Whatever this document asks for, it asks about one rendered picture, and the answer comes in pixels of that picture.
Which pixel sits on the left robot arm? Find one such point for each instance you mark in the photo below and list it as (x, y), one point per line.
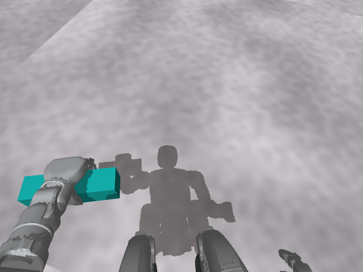
(26, 250)

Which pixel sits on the carton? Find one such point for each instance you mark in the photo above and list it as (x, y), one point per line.
(96, 185)

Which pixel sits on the right robot hand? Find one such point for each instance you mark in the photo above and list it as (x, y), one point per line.
(294, 261)

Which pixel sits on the left robot hand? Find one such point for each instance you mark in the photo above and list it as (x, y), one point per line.
(71, 170)

